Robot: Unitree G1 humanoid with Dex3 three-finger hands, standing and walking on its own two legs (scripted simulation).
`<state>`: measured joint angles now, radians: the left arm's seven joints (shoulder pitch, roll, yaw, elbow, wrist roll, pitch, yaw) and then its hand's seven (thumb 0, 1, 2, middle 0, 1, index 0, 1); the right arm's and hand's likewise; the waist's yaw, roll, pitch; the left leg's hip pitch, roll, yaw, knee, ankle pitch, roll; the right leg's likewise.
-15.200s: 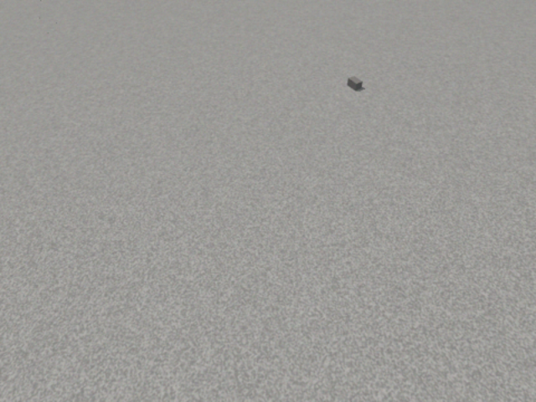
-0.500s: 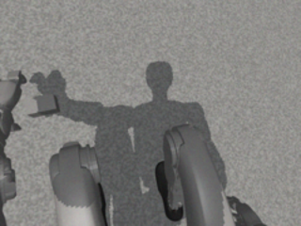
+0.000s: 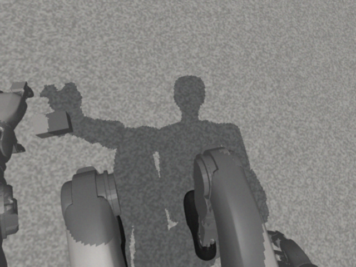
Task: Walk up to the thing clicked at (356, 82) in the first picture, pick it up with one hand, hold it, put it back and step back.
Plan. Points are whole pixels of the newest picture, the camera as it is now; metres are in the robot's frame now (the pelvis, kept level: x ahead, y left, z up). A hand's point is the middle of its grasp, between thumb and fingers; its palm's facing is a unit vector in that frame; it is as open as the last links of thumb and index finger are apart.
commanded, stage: rise first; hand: left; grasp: from above
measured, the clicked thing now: (53, 124) +0.47 +0.28 -0.30
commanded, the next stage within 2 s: approach in 0.16 s
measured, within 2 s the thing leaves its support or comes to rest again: neither
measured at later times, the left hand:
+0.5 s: hand (29, 127) +0.43 +0.29 -0.17, palm faces -0.46 -0.02 -0.89, open 13.3 cm
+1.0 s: hand (29, 127) +0.44 +0.30 -0.18, palm faces -0.52 -0.07 -0.85, open 13.1 cm
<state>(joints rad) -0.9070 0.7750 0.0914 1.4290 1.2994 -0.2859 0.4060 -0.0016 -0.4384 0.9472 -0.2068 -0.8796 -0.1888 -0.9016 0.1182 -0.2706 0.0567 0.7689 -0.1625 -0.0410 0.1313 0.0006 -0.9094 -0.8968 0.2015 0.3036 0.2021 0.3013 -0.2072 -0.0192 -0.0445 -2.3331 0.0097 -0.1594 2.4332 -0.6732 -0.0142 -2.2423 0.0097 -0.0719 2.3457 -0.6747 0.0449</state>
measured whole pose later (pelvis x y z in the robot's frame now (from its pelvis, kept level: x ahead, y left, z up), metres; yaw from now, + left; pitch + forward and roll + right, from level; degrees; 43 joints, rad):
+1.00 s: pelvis +0.00 +0.00 -0.01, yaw +0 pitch +32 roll -8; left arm -0.92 0.76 0.10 1.45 1.22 -0.21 0.34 0.00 -0.39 0.94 -0.23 -0.93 -0.22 -0.94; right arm 0.17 -0.28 0.08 0.75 -0.17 -0.06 0.15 0.00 -0.91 -0.89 0.20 0.30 0.20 0.30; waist -0.24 0.00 0.02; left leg -2.34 0.01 -0.16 2.45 -0.68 -0.03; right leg -2.26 0.02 -0.07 2.36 -0.67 0.04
